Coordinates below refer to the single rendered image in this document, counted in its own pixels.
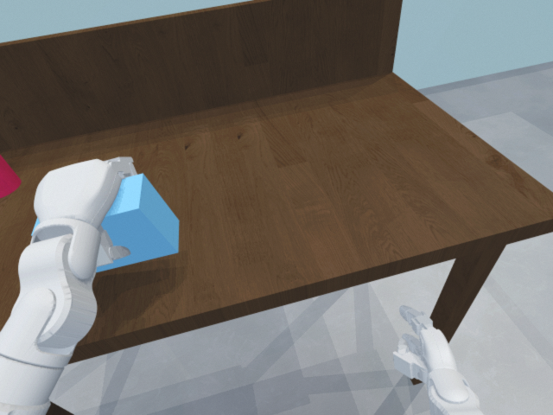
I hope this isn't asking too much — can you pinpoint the robot right hand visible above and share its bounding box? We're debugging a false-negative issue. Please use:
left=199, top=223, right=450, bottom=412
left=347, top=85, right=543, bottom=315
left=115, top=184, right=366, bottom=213
left=393, top=305, right=458, bottom=384

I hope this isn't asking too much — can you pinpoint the left robot forearm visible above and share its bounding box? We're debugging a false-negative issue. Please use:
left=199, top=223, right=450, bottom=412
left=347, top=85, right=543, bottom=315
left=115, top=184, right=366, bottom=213
left=0, top=218, right=101, bottom=415

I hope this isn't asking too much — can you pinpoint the right robot forearm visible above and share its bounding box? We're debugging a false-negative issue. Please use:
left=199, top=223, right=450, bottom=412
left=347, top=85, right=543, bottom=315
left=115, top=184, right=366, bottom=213
left=427, top=368, right=485, bottom=415

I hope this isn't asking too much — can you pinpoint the sponge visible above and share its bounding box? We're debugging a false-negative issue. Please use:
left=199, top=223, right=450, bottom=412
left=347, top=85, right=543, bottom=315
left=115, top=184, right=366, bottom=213
left=31, top=173, right=179, bottom=272

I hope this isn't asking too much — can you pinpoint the robot left hand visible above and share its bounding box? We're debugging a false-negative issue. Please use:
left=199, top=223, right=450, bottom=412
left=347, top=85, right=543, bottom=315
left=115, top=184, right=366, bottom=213
left=34, top=156, right=137, bottom=267

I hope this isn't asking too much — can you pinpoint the table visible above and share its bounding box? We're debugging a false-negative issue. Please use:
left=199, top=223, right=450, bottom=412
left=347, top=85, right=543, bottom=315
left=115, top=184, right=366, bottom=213
left=0, top=0, right=553, bottom=415

